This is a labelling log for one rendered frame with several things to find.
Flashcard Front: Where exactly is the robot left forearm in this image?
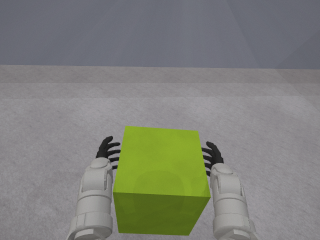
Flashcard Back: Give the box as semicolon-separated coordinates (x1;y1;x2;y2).
66;157;114;240

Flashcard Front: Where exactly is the robot left hand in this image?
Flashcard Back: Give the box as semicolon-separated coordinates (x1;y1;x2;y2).
96;136;121;170

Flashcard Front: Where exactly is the robot right hand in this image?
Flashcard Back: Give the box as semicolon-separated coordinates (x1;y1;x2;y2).
201;141;224;177

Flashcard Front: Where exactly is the robot right forearm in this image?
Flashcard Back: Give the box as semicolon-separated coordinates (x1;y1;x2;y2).
210;163;260;240

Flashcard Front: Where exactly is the carton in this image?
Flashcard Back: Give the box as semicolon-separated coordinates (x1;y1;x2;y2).
113;126;211;236

